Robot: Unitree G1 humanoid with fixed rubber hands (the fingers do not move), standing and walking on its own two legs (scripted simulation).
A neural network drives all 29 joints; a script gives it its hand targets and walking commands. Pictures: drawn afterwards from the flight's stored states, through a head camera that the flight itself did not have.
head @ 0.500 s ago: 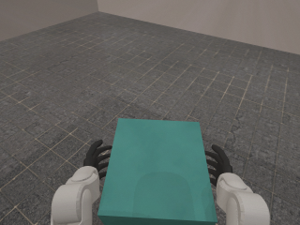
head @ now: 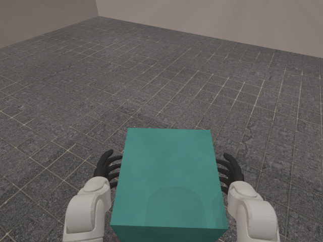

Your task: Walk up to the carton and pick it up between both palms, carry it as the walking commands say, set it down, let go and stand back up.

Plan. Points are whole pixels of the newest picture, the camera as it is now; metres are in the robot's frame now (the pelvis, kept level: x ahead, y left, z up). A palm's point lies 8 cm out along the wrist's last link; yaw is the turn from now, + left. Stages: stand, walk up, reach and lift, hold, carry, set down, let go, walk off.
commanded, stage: carry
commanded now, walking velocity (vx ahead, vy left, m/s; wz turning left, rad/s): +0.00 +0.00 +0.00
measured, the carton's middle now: (167, 191) +0.28 +0.00 -0.01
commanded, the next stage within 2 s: none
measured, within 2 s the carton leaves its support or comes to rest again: neither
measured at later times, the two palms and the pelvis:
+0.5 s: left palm (101, 178) +0.28 +0.16 +0.05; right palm (226, 184) +0.26 -0.14 +0.05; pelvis +0.02 +0.01 +0.00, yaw +0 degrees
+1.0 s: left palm (93, 183) +0.27 +0.18 +0.04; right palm (218, 188) +0.26 -0.12 +0.05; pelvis +0.00 +0.03 +0.00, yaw +0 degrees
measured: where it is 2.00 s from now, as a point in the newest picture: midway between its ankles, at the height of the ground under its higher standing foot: outside the picture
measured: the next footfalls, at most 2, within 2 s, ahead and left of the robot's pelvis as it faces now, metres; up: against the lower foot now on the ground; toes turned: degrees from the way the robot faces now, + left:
none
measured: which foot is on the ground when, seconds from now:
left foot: down 0.00-1.00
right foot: down 0.00-1.00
